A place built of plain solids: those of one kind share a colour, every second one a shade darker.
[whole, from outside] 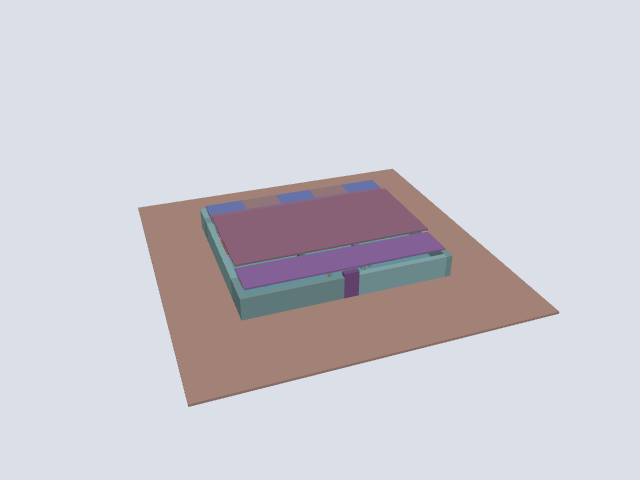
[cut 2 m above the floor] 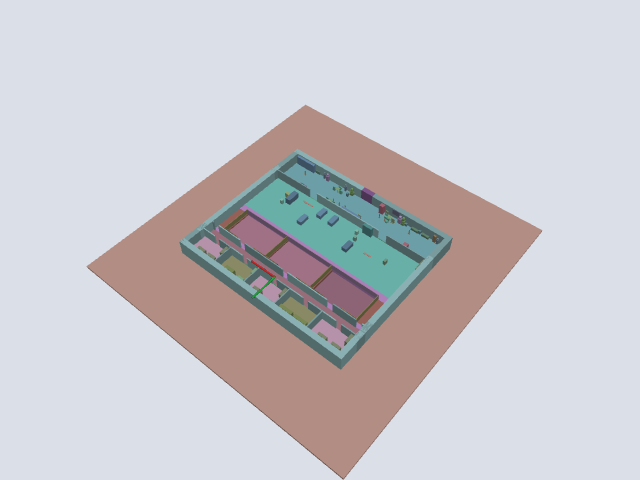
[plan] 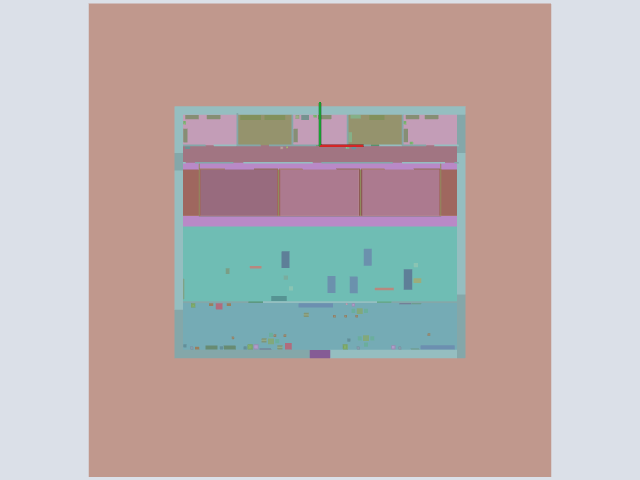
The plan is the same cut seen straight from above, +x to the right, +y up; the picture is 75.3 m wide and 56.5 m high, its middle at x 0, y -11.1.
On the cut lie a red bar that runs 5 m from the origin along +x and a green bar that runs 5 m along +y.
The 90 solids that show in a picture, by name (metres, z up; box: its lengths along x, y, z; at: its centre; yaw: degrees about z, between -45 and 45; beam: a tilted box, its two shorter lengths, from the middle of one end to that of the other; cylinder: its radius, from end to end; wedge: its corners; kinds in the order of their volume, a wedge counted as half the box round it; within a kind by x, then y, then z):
{
 "ground_under_all_1": {"box": [54.46, 55.73, 0.4], "at": [0.0, -11.12, -0.75]},
 "wall_1": {"box": [1.0, 7.5, 3.76], "at": [-16.63, -21.26, 1.28]},
 "wall_2": {"box": [1.0, 18.2, 3.76], "at": [-16.63, -10.21, 1.28]},
 "wall_3": {"box": [1.0, 3.85, 3.76], "at": [-16.63, -0.98, 1.28]},
 "wall_4": {"box": [1.0, 5.5, 3.76], "at": [-16.63, 1.89, 1.28]},
 "wall_5": {"box": [2.87, 0.2, 3.76], "at": [-14.89, 0.04, 1.28]},
 "wall_6": {"box": [8.29, 1.0, 3.76], "at": [-12.98, 4.14, 1.28]},
 "wall_7": {"box": [4.53, 0.2, 3.76], "at": [-12.44, -2.01, 1.28]},
 "wall_8": {"box": [7.91, 0.2, 3.76], "at": [-12.37, -18.41, 1.28]},
 "wall_9": {"box": [2.87, 0.2, 3.76], "at": [-11.07, 0.04, 1.28]},
 "wall_10": {"box": [0.2, 3.9, 3.76], "at": [-9.73, 1.89, 1.28]},
 "wall_11": {"box": [15.93, 1.0, 3.76], "at": [-9.16, -24.51, 1.28]},
 "wall_12": {"box": [2.87, 0.2, 3.76], "at": [-8.4, 0.04, 1.28]},
 "wall_13": {"box": [8.29, 1.0, 3.76], "at": [-6.49, 4.14, 1.28]},
 "wall_14": {"box": [8.17, 0.2, 3.76], "at": [-4.95, -2.01, 1.28]},
 "wall_15": {"box": [2.87, 0.2, 3.76], "at": [-4.58, 0.04, 1.28]},
 "wall_16": {"box": [5.54, 0.2, 3.76], "at": [-3.25, 0.04, 1.28]},
 "wall_17": {"box": [0.2, 3.9, 3.76], "at": [-3.25, 1.89, 1.28]},
 "wall_18": {"box": [2.87, 0.2, 3.76], "at": [-1.91, 0.04, 1.28]},
 "wall_19": {"box": [13.44, 0.2, 3.76], "at": [0.0, -18.41, 1.28]},
 "wall_20": {"box": [8.29, 1.0, 3.76], "at": [0.0, 4.14, 1.28]},
 "wall_21": {"box": [5.54, 0.2, 3.76], "at": [3.25, 0.04, 1.28]},
 "wall_22": {"box": [0.2, 3.9, 3.76], "at": [3.25, 1.89, 1.28]},
 "wall_23": {"box": [8.43, 0.2, 3.76], "at": [4.35, -2.01, 1.28]},
 "wall_24": {"box": [8.29, 1.0, 3.76], "at": [6.49, 4.14, 1.28]},
 "wall_25": {"box": [2.87, 0.2, 3.76], "at": [8.4, 0.04, 1.28]},
 "wall_26": {"box": [15.93, 1.0, 3.76], "at": [9.16, -24.51, 1.28]},
 "wall_27": {"box": [5.54, 0.2, 3.76], "at": [9.73, 0.04, 1.28]},
 "wall_28": {"box": [0.2, 3.9, 3.76], "at": [9.73, 1.89, 1.28]},
 "wall_29": {"box": [5.04, 0.2, 3.76], "at": [12.19, -2.01, 1.28]},
 "wall_30": {"box": [7.91, 0.2, 3.76], "at": [12.37, -18.41, 1.28]},
 "wall_31": {"box": [8.29, 1.0, 3.76], "at": [12.98, 4.14, 1.28]},
 "wall_32": {"box": [2.87, 0.2, 3.76], "at": [14.89, 0.04, 1.28]},
 "wall_33": {"box": [1.0, 7.5, 3.76], "at": [16.63, -21.26, 1.28]},
 "wall_34": {"box": [1.0, 18.2, 3.76], "at": [16.63, -10.21, 1.28]},
 "wall_35": {"box": [1.0, 3.85, 3.76], "at": [16.63, -0.98, 1.28]},
 "wall_36": {"box": [1.0, 5.5, 3.76], "at": [16.63, 1.89, 1.28]},
 "floor_yard_1": {"box": [32.45, 8.9, 1.12], "at": [0.0, -13.96, -0.04]},
 "floor_lobby_1": {"box": [32.45, 5.7, 1.12], "at": [0.0, -21.26, -0.04]},
 "ceil_hall_1": {"box": [32.45, 16.4, 0.3], "at": [0.0, -10.21, 4.62]},
 "floor_plot_1": {"box": [8.95, 5.45, 0.6], "at": [-9.55, -5.54, -0.3]},
 "floor_plot_2": {"box": [9.25, 5.45, 0.92], "at": [-0.05, -5.54, -0.14]},
 "floor_plot_3": {"box": [9.05, 5.45, 0.86], "at": [9.5, -5.54, -0.17]},
 "floor_store_1": {"box": [6.49, 3.7, 1.12], "at": [-12.98, 1.89, -0.04]},
 "floor_store_2": {"box": [6.49, 3.7, 1.12], "at": [0.0, 1.89, -0.04]},
 "floor_store_3": {"box": [6.49, 3.7, 1.12], "at": [12.98, 1.89, -0.04]},
 "floor_walkway_1": {"box": [32.45, 1.25, 1.12], "at": [0.0, -8.88, -0.04]},
 "floor_walkway_2": {"box": [32.45, 0.8, 1.12], "at": [0.0, -2.41, -0.04]},
 "floor_back_corridor_1": {"box": [32.45, 2.05, 1.12], "at": [0.0, -0.98, -0.04]},
 "ceil_lobby_1": {"box": [32.45, 5.7, 0.3], "at": [0.0, -21.26, 4.07]},
 "floor_office_1": {"box": [6.49, 3.7, 1.12], "at": [-6.49, 1.89, -0.04]},
 "floor_office_2": {"box": [6.49, 3.7, 1.12], "at": [6.49, 1.89, -0.04]},
 "floor_baulk_1": {"box": [2.2, 5.45, 1.12], "at": [-15.12, -5.53, -0.04]},
 "floor_baulk_2": {"box": [0.4, 5.45, 1.12], "at": [-4.88, -5.53, -0.04]},
 "floor_baulk_3": {"box": [0.4, 5.45, 1.12], "at": [4.78, -5.53, -0.04]},
 "floor_baulk_4": {"box": [2.2, 5.45, 1.12], "at": [15.12, -5.53, -0.04]},
 "ceil_store_1": {"box": [6.49, 3.7, 0.3], "at": [-12.98, 1.89, 3.92]},
 "ceil_store_2": {"box": [6.49, 3.7, 0.3], "at": [0.0, 1.89, 3.92]},
 "ceil_store_3": {"box": [6.49, 3.7, 0.3], "at": [12.98, 1.89, 3.92]},
 "ceil_back_corridor_1": {"box": [32.45, 2.05, 0.3], "at": [0.0, -0.98, 3.92]},
 "ceil_office_1": {"box": [6.49, 3.7, 0.3], "at": [-6.49, 1.89, 3.92]},
 "ceil_office_2": {"box": [6.49, 3.7, 0.3], "at": [6.49, 1.89, 3.92]},
 "shelves_store_1": {"box": [0.5, 1.6, 2.0], "at": [-15.85, 1.19, 1.52]},
 "shelves_store_2": {"box": [1.6, 0.5, 2.0], "at": [-15.07, 3.36, 1.52]},
 "shelves_store_3": {"box": [1.6, 0.5, 2.0], "at": [-12.53, 3.36, 1.52]},
 "shelves_store_4": {"box": [0.5, 1.6, 2.0], "at": [-2.87, 1.19, 1.52]},
 "shelves_store_5": {"box": [1.6, 0.5, 2.0], "at": [0.56, 3.36, 1.52]},
 "shelves_store_6": {"box": [0.5, 1.6, 2.0], "at": [10.12, 1.19, 1.52]},
 "shelves_store_7": {"box": [1.6, 0.5, 2.0], "at": [10.88, 3.36, 1.52]},
 "shelves_store_8": {"box": [1.6, 0.5, 2.0], "at": [13.13, 3.36, 1.52]},
 "door_leaf_1": {"box": [2.4, 0.97, 4.39], "at": [0.0, -24.52, 1.59]},
 "console_hall_1": {"box": [0.95, 2.0, 0.79], "at": [-4.07, -13.41, 0.91]},
 "console_hall_2": {"box": [0.95, 2.0, 0.79], "at": [1.36, -16.34, 0.91]},
 "console_hall_3": {"box": [0.95, 2.0, 0.79], "at": [3.96, -16.38, 0.91]},
 "console_hall_4": {"box": [0.95, 2.0, 0.79], "at": [5.63, -13.14, 0.91]},
 "console_hall_5": {"box": [1.0, 2.4, 1.16], "at": [10.37, -15.75, 1.09]},
 "cabinets_office_1": {"box": [2.45, 0.6, 2.0], "at": [-8.16, 3.31, 1.52]},
 "cabinets_office_2": {"box": [2.45, 0.6, 2.0], "at": [-5.31, 3.31, 1.52]},
 "cabinets_office_3": {"box": [1.8, 0.6, 2.0], "at": [6.7, 3.31, 1.52]},
 "rail_far_1": {"box": [28.57, 0.12, 2.17], "at": [0.0, -8.32, 0.48]},
 "lockers_lobby_1": {"box": [4.05, 0.5, 1.8], "at": [-0.5, -18.79, 1.42]},
 "lockers_lobby_2": {"box": [4.05, 0.5, 1.8], "at": [13.85, -23.73, 1.42]},
 "rail_baulk_1": {"box": [0.12, 6.15, 2.17], "at": [-14.22, -5.19, 0.48]},
 "rail_baulk_2": {"box": [0.12, 5.45, 2.17], "at": [-4.88, -5.54, 0.48]},
 "rail_baulk_3": {"box": [0.12, 5.45, 2.17], "at": [4.78, -5.54, 0.48]},
 "rail_baulk_4": {"box": [0.12, 6.15, 2.17], "at": [14.22, -5.19, 0.48]},
 "drinks_machine_lobby_1": {"box": [0.8, 0.75, 1.85], "at": [-11.88, -18.91, 1.44]},
 "drinks_machine_lobby_2": {"box": [0.8, 0.75, 1.85], "at": [-3.73, -23.61, 1.44]},
 "cabinets_hall_1": {"box": [1.8, 0.6, 2.0], "at": [-4.83, -17.98, 1.52]},
 "hamper_store_1": {"box": [0.9, 0.6, 0.72], "at": [-1.75, 3.31, 0.88]}
}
